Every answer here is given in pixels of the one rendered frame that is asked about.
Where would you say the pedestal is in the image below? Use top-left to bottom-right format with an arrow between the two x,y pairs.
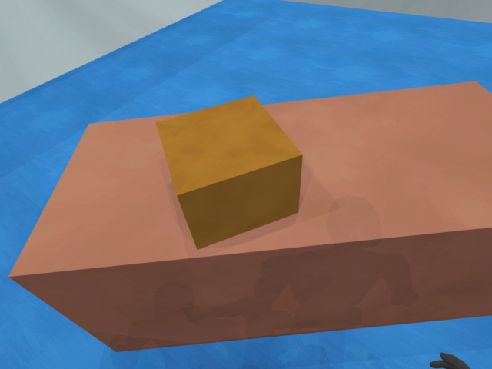
8,81 -> 492,352

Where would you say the carton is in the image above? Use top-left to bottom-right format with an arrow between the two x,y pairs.
155,95 -> 303,250

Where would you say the robot right hand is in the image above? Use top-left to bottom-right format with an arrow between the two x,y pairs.
430,353 -> 470,369

